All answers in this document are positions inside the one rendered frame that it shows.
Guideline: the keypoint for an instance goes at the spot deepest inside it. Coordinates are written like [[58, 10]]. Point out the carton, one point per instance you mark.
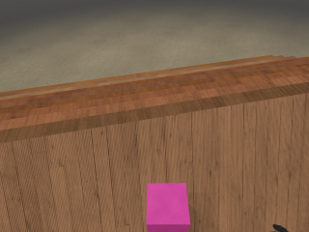
[[167, 207]]

